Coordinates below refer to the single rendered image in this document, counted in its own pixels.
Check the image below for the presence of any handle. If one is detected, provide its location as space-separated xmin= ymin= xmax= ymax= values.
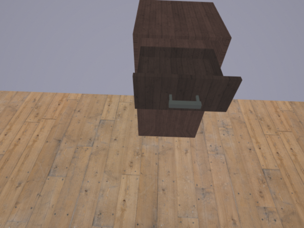
xmin=169 ymin=95 xmax=202 ymax=109

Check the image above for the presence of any drawer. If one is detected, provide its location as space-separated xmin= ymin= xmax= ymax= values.
xmin=133 ymin=46 xmax=242 ymax=112

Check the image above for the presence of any cabinet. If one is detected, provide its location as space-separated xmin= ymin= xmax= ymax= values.
xmin=133 ymin=0 xmax=232 ymax=138

